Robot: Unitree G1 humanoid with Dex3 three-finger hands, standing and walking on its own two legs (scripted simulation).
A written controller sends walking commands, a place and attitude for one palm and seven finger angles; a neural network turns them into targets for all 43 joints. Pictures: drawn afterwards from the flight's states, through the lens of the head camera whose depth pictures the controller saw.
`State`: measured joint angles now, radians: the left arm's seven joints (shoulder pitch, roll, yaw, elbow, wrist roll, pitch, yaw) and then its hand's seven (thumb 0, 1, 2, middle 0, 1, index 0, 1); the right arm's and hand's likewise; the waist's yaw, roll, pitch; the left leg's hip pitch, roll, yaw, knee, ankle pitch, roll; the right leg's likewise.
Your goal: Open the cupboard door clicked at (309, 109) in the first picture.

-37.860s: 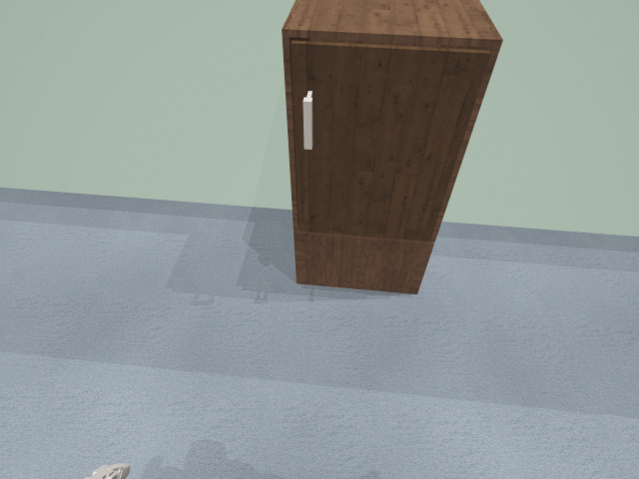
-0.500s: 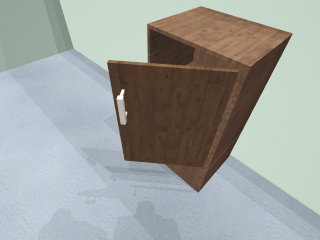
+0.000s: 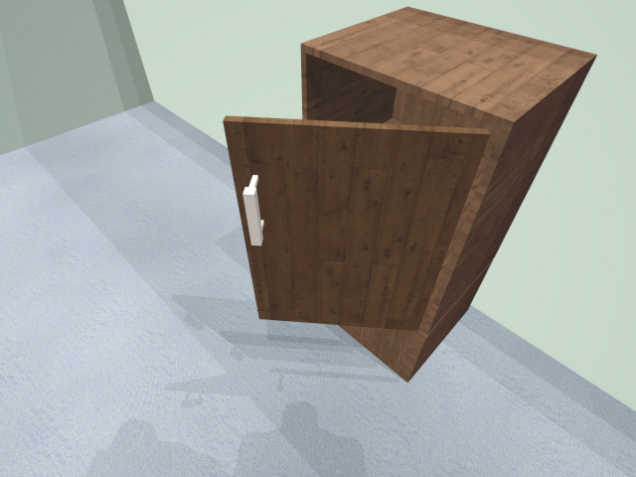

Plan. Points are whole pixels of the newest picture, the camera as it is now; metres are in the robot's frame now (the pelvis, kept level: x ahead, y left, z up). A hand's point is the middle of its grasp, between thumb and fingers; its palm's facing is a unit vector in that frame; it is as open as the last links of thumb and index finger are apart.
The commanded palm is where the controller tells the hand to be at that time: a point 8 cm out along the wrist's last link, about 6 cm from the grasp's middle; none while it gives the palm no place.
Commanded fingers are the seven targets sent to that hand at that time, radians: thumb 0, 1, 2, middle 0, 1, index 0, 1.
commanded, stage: look again from close up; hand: left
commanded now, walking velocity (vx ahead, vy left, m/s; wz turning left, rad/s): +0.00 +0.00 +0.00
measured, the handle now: (255, 210) +0.58 +0.14 -0.01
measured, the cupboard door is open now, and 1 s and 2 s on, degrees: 40 40 40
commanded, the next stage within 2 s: raise the hand with hooked fingers in 0.28 s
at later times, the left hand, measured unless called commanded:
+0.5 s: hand out of the picture +0.13 +0.19 -0.09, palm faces +0.23 -0.95 -0.21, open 7.4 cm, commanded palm +0.13 +0.22 -0.06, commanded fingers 0.00 0.74 0.83 -0.21 -0.41 -0.21 -0.41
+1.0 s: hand (170, 426) +0.20 +0.19 -0.02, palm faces +0.09 -0.99 -0.12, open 9.8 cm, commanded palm +0.18 +0.25 -0.04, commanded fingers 0.00 0.15 0.58 -0.25 -0.78 -0.25 -0.78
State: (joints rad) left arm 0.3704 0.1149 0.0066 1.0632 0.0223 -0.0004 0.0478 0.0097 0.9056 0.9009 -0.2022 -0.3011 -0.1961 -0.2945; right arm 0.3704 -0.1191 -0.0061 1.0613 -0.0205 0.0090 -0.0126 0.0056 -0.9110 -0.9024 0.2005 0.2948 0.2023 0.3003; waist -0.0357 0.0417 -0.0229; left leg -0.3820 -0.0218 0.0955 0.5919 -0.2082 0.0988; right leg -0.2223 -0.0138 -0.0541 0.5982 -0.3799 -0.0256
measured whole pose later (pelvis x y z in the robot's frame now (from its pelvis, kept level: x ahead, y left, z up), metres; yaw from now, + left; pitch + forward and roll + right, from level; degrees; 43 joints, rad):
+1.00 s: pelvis +0.03 -0.05 -0.08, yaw +3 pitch +15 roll -3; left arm 0.45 0.27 0.29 0.06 -0.38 -0.65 -0.45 0.02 0.37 0.68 -0.24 -0.64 -0.23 -0.63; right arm 0.14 -0.27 -0.03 0.60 0.03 -0.25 -0.06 0.01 -0.91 -0.90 0.20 0.30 0.20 0.30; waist 0.05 0.02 -0.15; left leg -0.98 0.02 -0.04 1.20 -0.49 0.02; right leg -0.82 0.07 -0.17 1.15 -0.60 -0.09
